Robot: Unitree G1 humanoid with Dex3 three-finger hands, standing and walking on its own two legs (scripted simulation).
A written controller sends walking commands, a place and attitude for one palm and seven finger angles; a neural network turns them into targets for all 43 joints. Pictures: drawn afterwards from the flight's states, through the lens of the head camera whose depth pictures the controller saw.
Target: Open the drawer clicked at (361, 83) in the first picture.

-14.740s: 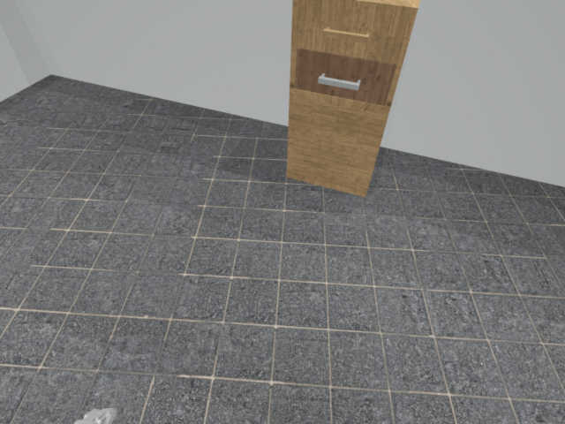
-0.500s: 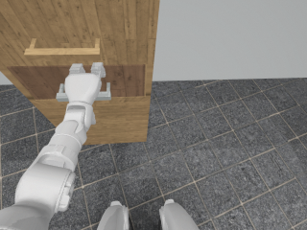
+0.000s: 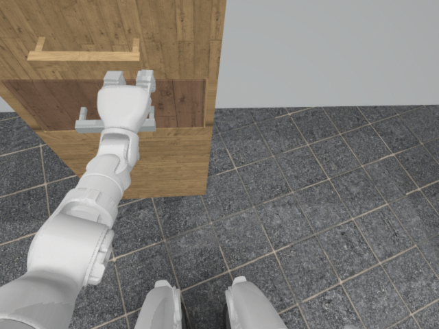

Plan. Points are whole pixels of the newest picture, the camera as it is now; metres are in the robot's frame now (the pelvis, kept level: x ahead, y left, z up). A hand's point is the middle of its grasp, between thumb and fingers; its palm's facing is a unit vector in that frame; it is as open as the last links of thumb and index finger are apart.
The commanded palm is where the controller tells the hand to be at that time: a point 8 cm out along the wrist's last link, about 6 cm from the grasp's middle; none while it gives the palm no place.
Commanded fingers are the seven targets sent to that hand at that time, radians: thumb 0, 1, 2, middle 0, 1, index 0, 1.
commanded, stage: move the hooked fingers above the handle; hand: left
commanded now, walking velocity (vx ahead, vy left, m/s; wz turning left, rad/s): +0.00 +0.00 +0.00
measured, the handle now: (117, 118) +0.56 +0.17 -0.06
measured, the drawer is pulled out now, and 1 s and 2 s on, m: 0.00 0.00 0.00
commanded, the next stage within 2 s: lower the fingers behind the handle in 0.92 s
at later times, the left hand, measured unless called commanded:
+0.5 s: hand (119, 124) +0.52 +0.15 -0.01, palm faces +0.03 -0.08 -1.00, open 13.8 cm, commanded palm +0.50 +0.17 +0.05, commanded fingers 0.00 -0.50 0.30 -0.30 -1.20 -0.30 -1.20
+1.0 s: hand (112, 124) +0.51 +0.16 -0.01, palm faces -0.01 +0.00 -1.00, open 13.7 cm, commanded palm +0.49 +0.17 +0.05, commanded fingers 0.00 -0.50 0.30 -0.30 -1.20 -0.30 -1.20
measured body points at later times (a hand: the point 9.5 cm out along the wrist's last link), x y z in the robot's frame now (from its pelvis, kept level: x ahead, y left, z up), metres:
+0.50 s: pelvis +0.01 +0.00 +0.00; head +0.14 +0.02 +0.43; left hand +0.51 +0.15 +0.04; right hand +0.02 -0.29 -0.11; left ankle +0.04 +0.09 -0.63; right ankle +0.02 -0.12 -0.63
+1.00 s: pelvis +0.01 +0.00 +0.01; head +0.14 +0.01 +0.44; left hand +0.51 +0.16 +0.05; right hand +0.04 -0.28 -0.11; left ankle +0.04 +0.09 -0.63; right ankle +0.02 -0.12 -0.63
